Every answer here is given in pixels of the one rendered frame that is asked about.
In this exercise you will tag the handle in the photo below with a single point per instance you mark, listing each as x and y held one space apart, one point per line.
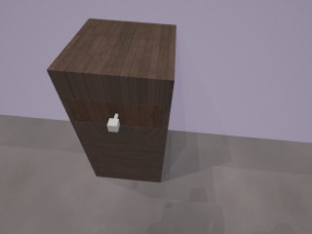
113 124

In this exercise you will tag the cabinet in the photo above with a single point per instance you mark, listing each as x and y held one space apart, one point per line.
120 61

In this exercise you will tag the drawer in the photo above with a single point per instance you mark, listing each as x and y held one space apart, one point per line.
129 114

